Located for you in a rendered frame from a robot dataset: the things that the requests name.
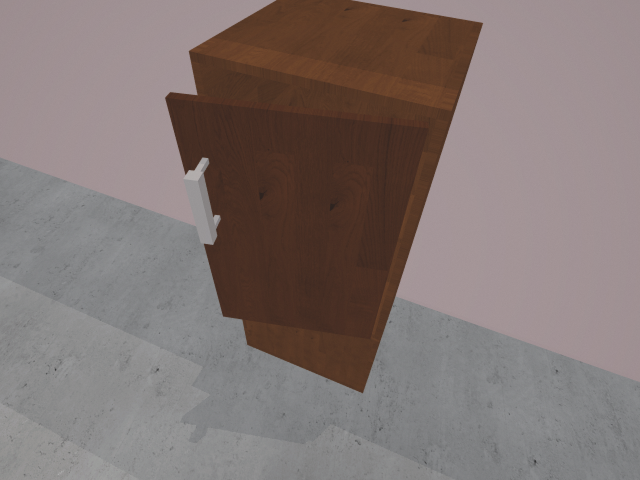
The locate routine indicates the cupboard door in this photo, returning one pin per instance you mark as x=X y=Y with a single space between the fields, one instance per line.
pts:
x=311 y=204

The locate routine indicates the handle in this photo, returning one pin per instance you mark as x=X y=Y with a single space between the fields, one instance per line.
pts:
x=200 y=204

